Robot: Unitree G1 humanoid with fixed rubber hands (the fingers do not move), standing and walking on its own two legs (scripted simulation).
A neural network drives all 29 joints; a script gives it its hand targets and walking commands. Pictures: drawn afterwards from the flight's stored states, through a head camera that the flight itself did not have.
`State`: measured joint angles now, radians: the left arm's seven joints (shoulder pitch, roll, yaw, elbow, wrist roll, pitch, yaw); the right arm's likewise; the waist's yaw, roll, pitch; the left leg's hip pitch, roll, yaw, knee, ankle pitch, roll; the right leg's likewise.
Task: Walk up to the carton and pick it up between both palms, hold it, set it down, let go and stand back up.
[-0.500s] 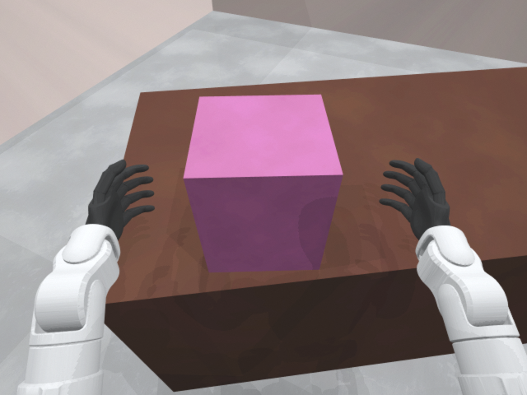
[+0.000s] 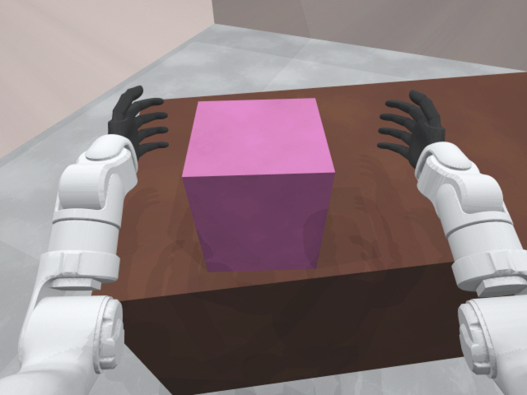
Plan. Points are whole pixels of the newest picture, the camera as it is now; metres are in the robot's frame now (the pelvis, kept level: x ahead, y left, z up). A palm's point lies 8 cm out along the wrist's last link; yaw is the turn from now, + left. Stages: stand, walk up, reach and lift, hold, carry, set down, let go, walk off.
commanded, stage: reach and lift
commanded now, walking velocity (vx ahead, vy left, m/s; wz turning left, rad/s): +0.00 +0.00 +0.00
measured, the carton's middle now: (259, 188) +0.47 +0.01 +0.05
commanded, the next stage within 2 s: none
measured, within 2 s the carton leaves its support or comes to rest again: neither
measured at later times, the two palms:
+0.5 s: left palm (109, 92) +0.45 +0.21 +0.27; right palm (417, 89) +0.45 -0.21 +0.26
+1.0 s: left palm (138, 158) +0.45 +0.20 +0.15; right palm (372, 150) +0.46 -0.17 +0.15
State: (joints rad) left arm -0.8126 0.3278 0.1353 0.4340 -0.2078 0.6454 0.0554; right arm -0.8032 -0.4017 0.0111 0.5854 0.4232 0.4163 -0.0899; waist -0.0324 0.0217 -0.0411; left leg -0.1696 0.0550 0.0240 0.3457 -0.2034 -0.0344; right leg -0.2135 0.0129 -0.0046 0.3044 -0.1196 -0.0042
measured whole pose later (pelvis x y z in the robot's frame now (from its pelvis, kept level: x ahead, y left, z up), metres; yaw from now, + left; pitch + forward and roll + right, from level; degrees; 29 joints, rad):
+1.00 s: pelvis +0.00 +0.00 -0.01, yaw +2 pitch +13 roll -1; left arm -1.08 0.31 -0.01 1.14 -0.22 0.14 0.06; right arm -1.06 -0.28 0.00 1.14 0.34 0.12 -0.10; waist 0.00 0.01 -0.16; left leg -0.45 0.06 -0.02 0.42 -0.20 -0.04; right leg -0.46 0.02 -0.04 0.33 -0.10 -0.01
